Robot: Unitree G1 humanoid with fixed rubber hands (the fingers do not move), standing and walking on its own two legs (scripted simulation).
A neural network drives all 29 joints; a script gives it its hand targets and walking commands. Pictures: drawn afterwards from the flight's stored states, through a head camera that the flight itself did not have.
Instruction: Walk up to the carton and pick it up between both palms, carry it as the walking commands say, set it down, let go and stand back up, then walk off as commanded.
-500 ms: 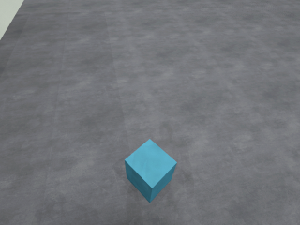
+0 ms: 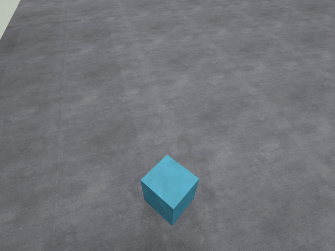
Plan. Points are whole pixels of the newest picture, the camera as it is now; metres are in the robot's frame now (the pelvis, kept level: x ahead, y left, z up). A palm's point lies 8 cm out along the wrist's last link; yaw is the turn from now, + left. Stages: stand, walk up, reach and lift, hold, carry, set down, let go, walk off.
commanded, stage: walk up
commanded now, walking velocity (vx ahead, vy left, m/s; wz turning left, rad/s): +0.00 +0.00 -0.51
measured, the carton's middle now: (169, 190) +0.55 -0.01 -0.64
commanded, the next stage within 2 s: stand in 1.82 s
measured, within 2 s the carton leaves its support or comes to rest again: neither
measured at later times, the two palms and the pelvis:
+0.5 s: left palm out of the picture +0.09 +0.34 -0.13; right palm out of the picture +0.00 -0.19 -0.16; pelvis -0.01 +0.08 -0.02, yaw -15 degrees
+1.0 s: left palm (51, 188) +0.33 +0.37 -0.14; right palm out of the picture +0.01 -0.03 -0.16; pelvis +0.11 +0.19 -0.02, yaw -30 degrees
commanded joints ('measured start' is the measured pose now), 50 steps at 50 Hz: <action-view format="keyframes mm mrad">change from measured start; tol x32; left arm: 1 89 237 56 -83 21 1 7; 50 102 326 81 -159 20 28 9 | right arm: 1 -76 -126 -28 -140 2 -4 -21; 50 -70 -237 -35 -244 -55 15 54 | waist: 1 45 -224 16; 13 -50 316 -84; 19 27 173 -2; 21 87 -370 40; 33 1 -281 -39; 37 -153 352 -173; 50 94 -23 -135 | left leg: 1 -275 6 -43 306 -221 -55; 13 -52 325 -431 -327 -269 178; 19 -232 138 -90 -123 -187 53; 23 -559 72 -156 574 -216 -58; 35 105 -60 51 -105 44 -75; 37 303 341 -391 -279 124 79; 50 -283 121 -43 158 163 52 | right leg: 1 8 -382 455 -112 518 -171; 9 -347 -182 377 -81 168 -46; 14 -290 -64 102 600 -295 36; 19 -32 -94 -2 130 -197 23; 22 28 -573 796 -270 -211 -204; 32 -93 -319 368 -124 281 -59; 39 -561 -80 126 780 -315 56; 50 210 -258 225 -39 104 -11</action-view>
